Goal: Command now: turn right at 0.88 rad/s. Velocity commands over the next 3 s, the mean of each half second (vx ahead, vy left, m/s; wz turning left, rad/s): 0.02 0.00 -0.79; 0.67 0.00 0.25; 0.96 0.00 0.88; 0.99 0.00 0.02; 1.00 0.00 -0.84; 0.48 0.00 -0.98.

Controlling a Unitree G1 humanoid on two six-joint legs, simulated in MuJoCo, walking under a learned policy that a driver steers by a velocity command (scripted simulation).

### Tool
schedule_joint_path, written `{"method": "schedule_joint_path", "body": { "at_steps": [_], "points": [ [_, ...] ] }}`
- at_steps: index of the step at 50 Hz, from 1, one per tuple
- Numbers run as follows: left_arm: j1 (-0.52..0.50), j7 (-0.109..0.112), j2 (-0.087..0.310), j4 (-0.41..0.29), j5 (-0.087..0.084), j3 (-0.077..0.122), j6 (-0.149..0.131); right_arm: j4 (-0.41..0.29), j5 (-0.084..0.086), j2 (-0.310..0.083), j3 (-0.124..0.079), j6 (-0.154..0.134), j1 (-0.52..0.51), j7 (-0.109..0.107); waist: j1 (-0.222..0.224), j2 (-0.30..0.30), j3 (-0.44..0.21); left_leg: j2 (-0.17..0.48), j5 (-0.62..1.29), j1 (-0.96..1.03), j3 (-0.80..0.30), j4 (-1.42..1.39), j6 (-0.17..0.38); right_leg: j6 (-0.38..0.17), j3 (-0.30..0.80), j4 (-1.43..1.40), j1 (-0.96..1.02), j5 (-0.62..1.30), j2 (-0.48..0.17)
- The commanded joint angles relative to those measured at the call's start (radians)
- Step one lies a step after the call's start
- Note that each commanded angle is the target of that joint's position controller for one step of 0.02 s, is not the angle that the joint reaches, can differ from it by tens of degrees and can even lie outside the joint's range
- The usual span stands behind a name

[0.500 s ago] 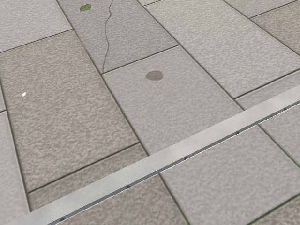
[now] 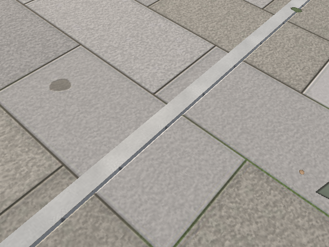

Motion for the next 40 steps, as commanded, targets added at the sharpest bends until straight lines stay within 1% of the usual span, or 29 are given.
{"method": "schedule_joint_path", "body": {
  "at_steps": [1, 3, 5, 8, 11, 13, 14, 15, 16, 17, 18, 19, 20, 21, 22, 23, 24, 25, 26, 27, 28, 30, 32, 34, 35, 36, 38, 40],
  "points": [
    [0.026, -0.022, 0.078, -0.051, -0.008, 0.011, 0.006, -0.076, -0.002, -0.116, -0.030, -0.018, -0.019, -0.002, -0.009, 0.189, -0.061, 0.244, 0.423, 0.116, -0.099, -0.086, 0.113, 0.031, -0.055, 0.102, -0.090, 0.021, -0.061],
    [-0.037, -0.029, 0.063, -0.078, -0.010, 0.001, 0.009, -0.061, -0.002, -0.131, -0.041, -0.017, 0.044, -0.001, -0.048, 0.194, -0.060, 0.275, 0.462, 0.188, -0.085, -0.074, 0.127, 0.040, -0.072, 0.042, -0.124, 0.018, -0.081],
    [-0.074, -0.036, 0.050, -0.099, -0.010, -0.006, 0.014, -0.051, -0.003, -0.142, -0.051, -0.017, 0.081, 0.002, -0.066, 0.199, -0.063, 0.306, 0.492, 0.224, -0.067, -0.064, 0.140, 0.039, -0.087, -0.015, -0.126, 0.004, -0.097],
    [-0.114, -0.044, 0.027, -0.130, -0.015, -0.014, 0.019, -0.048, -0.006, -0.149, -0.061, -0.021, 0.089, 0.012, -0.068, 0.201, -0.068, 0.333, 0.517, 0.214, -0.010, -0.047, 0.142, 0.023, -0.116, -0.110, -0.072, -0.011, -0.117],
    [-0.135, -0.047, 0.007, -0.157, -0.021, -0.021, 0.020, -0.052, -0.005, -0.159, -0.071, -0.024, 0.071, 0.028, -0.059, 0.218, -0.083, 0.339, 0.541, 0.153, 0.071, -0.007, 0.118, -0.006, -0.167, -0.230, 0.049, -0.023, -0.112],
    [-0.141, -0.045, 0.006, -0.171, -0.024, -0.021, 0.021, -0.054, 0.004, -0.167, -0.079, -0.024, 0.068, 0.039, -0.057, 0.234, -0.095, 0.347, 0.545, 0.135, 0.108, 0.035, 0.095, -0.027, -0.201, -0.314, 0.115, -0.023, -0.098],
    [-0.139, -0.044, 0.008, -0.177, -0.022, -0.019, 0.021, -0.054, 0.012, -0.172, -0.083, -0.023, 0.070, 0.044, -0.054, 0.238, -0.101, 0.357, 0.541, 0.130, 0.119, 0.066, 0.081, -0.039, -0.211, -0.363, 0.143, -0.022, -0.092],
    [-0.124, -0.041, 0.010, -0.178, -0.014, -0.017, 0.019, -0.050, 0.021, -0.176, -0.085, -0.020, 0.079, 0.046, -0.044, 0.232, -0.110, 0.357, 0.538, 0.102, 0.129, 0.121, 0.062, -0.055, -0.203, -0.437, 0.199, -0.015, -0.078],
    [-0.056, -0.031, 0.010, -0.160, -0.002, -0.014, 0.009, -0.044, 0.033, -0.179, -0.088, -0.015, 0.074, 0.048, 0.005, 0.179, -0.132, 0.338, 0.489, 0.040, 0.166, 0.226, 0.021, -0.076, -0.188, -0.586, 0.314, 0.101, -0.062],
    [0.045, -0.011, 0.080, -0.130, 0.018, 0.005, -0.008, -0.042, 0.037, -0.165, -0.085, -0.012, 0.103, 0.052, 0.054, 0.026, -0.178, 0.279, 0.302, -0.132, 0.207, 0.436, -0.042, -0.113, -0.022, -0.721, 0.515, 0.237, -0.141],
    [0.048, 0.005, 0.251, -0.158, 0.005, 0.035, -0.022, -0.128, 0.014, -0.051, -0.051, -0.005, 0.100, 0.058, 0.015, -0.272, -0.190, 0.097, -0.428, -0.469, 0.214, 0.653, -0.122, -0.253, 0.430, -0.726, 0.630, 0.685, -0.487],
    [0.131, 0.012, 0.212, -0.142, -0.022, 0.040, -0.024, -0.115, -0.013, -0.109, -0.060, 0.016, 0.029, 0.041, 0.111, -0.100, -0.240, 0.096, -0.444, -0.454, 0.032, 0.781, -0.122, -0.357, 0.362, -0.690, 0.594, 0.814, -0.507],
    [0.085, 0.021, 0.158, -0.134, -0.019, 0.015, -0.024, -0.109, 0.004, -0.102, -0.060, 0.024, 0.029, 0.040, 0.066, -0.088, -0.186, 0.106, -0.370, -0.447, 0.000, 0.813, -0.115, -0.353, 0.267, -0.688, 0.534, 0.790, -0.452],
    [-0.006, 0.028, 0.096, -0.138, -0.016, -0.007, -0.021, -0.088, 0.016, -0.102, -0.059, 0.022, 0.039, 0.040, 0.020, -0.062, -0.109, 0.120, -0.269, -0.419, -0.016, 0.768, -0.109, -0.307, 0.179, -0.718, 0.449, 0.690, -0.375],
    [-0.083, 0.036, 0.067, -0.148, -0.019, -0.020, -0.022, -0.075, 0.011, -0.117, -0.066, 0.021, 0.052, 0.040, -0.016, -0.074, -0.079, 0.122, -0.199, -0.393, -0.011, 0.717, -0.106, -0.261, 0.126, -0.733, 0.414, 0.629, -0.311],
    [-0.079, 0.037, 0.049, -0.143, -0.017, -0.027, -0.024, -0.048, -0.011, -0.141, -0.071, 0.020, 0.103, 0.051, -0.022, -0.089, -0.119, 0.112, -0.147, -0.342, 0.010, 0.710, -0.105, -0.252, 0.105, -0.767, 0.404, 0.451, -0.267],
    [-0.055, 0.030, 0.045, -0.132, -0.011, -0.031, -0.030, -0.033, -0.020, -0.146, -0.074, 0.021, 0.122, 0.064, -0.017, -0.085, -0.138, 0.104, -0.114, -0.334, 0.017, 0.702, -0.099, -0.249, 0.122, -0.814, 0.407, 0.190, -0.250],
    [-0.031, 0.023, 0.051, -0.120, -0.007, -0.031, -0.039, -0.030, -0.021, -0.140, -0.073, 0.022, 0.115, 0.079, -0.008, -0.086, -0.126, 0.101, -0.091, -0.357, 0.023, 0.674, -0.094, -0.248, 0.162, -0.866, 0.409, -0.034, -0.250],
    [-0.006, 0.016, 0.059, -0.104, -0.005, -0.031, -0.051, -0.034, -0.019, -0.130, -0.072, 0.019, 0.091, 0.092, 0.000, -0.089, -0.093, 0.099, -0.069, -0.394, 0.022, 0.636, -0.089, -0.247, 0.205, -0.911, 0.413, -0.161, -0.260],
    [0.019, 0.012, 0.063, -0.087, -0.003, -0.030, -0.064, -0.036, -0.016, -0.121, -0.071, 0.014, 0.065, 0.100, 0.005, -0.082, -0.052, 0.102, -0.046, -0.429, 0.017, 0.591, -0.087, -0.248, 0.234, -0.944, 0.418, -0.204, -0.273],
    [0.039, 0.010, 0.069, -0.074, -0.001, -0.029, -0.077, -0.036, -0.013, -0.116, -0.070, 0.008, 0.042, 0.104, 0.009, -0.071, -0.025, 0.107, -0.024, -0.458, 0.012, 0.550, -0.085, -0.249, 0.247, -0.963, 0.429, -0.207, -0.284],
    [0.073, 0.010, 0.075, -0.054, 0.000, -0.028, -0.099, -0.032, -0.013, -0.108, -0.069, -0.006, 0.012, 0.105, 0.015, -0.055, -0.009, 0.112, 0.007, -0.490, 0.006, 0.481, -0.085, -0.253, 0.248, -0.978, 0.457, -0.186, -0.294],
    [0.080, 0.015, 0.077, -0.044, 0.001, -0.027, -0.117, -0.023, -0.003, -0.101, -0.066, -0.015, 0.002, 0.109, 0.015, -0.060, -0.012, 0.113, 0.030, -0.502, 0.009, 0.436, -0.079, -0.249, 0.211, -0.995, 0.476, -0.186, -0.308],
    [0.100, 0.021, 0.077, -0.031, 0.007, -0.027, -0.133, -0.027, 0.009, -0.095, -0.064, -0.020, -0.029, 0.113, 0.024, -0.052, 0.012, 0.105, 0.047, -0.517, -0.012, 0.413, -0.068, -0.244, 0.174, -1.017, 0.468, -0.186, -0.334],
    [0.113, 0.024, 0.077, -0.024, 0.011, -0.026, -0.140, -0.031, 0.014, -0.092, -0.064, -0.023, -0.046, 0.115, 0.031, -0.042, 0.027, 0.093, 0.053, -0.535, -0.039, 0.411, -0.062, -0.240, 0.153, -1.024, 0.471, -0.175, -0.352],
    [0.123, 0.028, 0.079, -0.018, 0.013, -0.025, -0.147, -0.035, 0.015, -0.090, -0.065, -0.025, -0.058, 0.116, 0.035, -0.031, 0.038, 0.087, 0.062, -0.559, -0.062, 0.412, -0.056, -0.236, 0.133, -1.027, 0.484, -0.161, -0.370],
    [0.134, 0.035, 0.080, -0.005, 0.013, -0.024, -0.158, -0.043, 0.012, -0.090, -0.066, -0.029, -0.072, 0.119, 0.034, -0.009, 0.047, 0.091, 0.080, -0.611, -0.079, 0.424, -0.045, -0.227, 0.097, -1.030, 0.528, -0.131, -0.397],
    [0.136, 0.040, 0.079, 0.006, 0.016, -0.022, -0.167, -0.055, 0.006, -0.092, -0.065, -0.031, -0.091, 0.126, 0.033, -0.001, 0.053, 0.108, 0.085, -0.650, -0.072, 0.432, -0.031, -0.215, 0.049, -1.032, 0.568, -0.106, -0.413]
  ]
}}
Next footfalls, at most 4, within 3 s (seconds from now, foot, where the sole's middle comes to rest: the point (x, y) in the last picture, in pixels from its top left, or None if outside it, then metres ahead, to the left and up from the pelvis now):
0.34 right None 0.01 -0.13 -0.78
1.02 left None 0.42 0.01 -0.78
1.46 right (190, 152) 0.89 -0.12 -0.78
1.88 left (119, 102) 1.18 0.25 -0.78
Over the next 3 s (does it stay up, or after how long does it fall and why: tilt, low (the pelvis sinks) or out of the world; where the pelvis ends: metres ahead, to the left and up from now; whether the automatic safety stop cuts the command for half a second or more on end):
stays up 1.90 0.16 -0.01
